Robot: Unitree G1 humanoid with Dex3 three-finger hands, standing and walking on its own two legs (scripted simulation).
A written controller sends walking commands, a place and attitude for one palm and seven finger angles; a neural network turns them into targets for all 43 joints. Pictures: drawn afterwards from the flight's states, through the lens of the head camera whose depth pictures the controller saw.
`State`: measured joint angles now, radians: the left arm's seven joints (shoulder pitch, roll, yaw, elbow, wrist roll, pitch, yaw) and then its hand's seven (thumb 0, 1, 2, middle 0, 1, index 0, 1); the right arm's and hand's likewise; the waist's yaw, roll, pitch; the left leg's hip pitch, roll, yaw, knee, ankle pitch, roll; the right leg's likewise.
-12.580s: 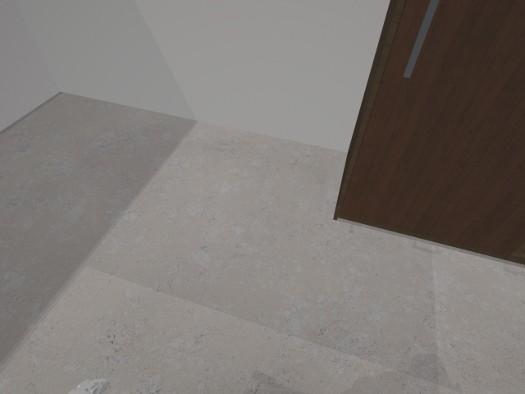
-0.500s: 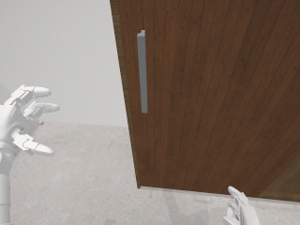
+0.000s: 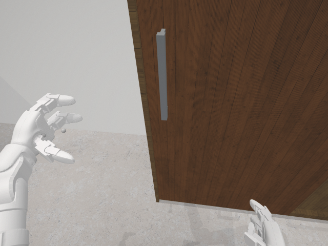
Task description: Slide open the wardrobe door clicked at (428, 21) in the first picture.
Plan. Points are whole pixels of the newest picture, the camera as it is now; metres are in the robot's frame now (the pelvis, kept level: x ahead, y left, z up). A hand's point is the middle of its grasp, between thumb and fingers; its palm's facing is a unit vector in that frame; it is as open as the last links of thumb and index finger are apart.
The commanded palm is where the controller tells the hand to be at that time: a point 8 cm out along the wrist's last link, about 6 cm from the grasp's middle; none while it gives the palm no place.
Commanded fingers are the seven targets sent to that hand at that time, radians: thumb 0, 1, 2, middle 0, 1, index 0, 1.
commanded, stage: move the hooked fingers beside the handle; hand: left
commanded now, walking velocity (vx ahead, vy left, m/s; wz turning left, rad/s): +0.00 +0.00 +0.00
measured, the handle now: (163, 79) +0.52 +0.06 +0.16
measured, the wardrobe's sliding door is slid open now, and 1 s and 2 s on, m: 0.00 0.00 0.00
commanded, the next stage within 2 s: none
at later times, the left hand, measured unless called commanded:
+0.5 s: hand (98, 109) +0.36 +0.20 +0.18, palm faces -0.02 -1.00 -0.02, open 14.0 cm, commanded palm +0.34 +0.25 +0.18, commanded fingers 0.00 -0.50 0.30 -0.30 -1.20 -0.30 -1.20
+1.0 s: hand (124, 100) +0.41 +0.15 +0.17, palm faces -0.04 -1.00 +0.00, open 14.0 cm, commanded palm +0.39 +0.20 +0.17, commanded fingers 0.00 -0.50 0.30 -0.30 -1.20 -0.30 -1.20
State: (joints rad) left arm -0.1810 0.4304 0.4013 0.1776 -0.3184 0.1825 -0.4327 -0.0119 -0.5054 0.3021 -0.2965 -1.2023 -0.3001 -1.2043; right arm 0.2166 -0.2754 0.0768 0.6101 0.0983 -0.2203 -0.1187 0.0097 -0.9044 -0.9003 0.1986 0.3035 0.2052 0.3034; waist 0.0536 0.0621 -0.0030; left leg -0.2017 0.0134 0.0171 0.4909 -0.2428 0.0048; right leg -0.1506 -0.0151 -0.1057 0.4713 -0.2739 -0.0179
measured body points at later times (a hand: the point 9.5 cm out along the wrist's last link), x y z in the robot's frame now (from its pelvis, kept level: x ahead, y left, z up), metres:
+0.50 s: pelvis +0.01 +0.00 +0.00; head +0.00 -0.02 +0.45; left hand +0.36 +0.25 +0.18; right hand +0.18 -0.23 -0.08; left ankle +0.02 +0.12 -0.74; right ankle -0.01 -0.10 -0.74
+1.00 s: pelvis +0.01 +0.00 +0.00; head +0.01 -0.02 +0.45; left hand +0.41 +0.20 +0.17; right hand +0.15 -0.25 -0.10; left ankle +0.02 +0.12 -0.74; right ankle -0.01 -0.10 -0.74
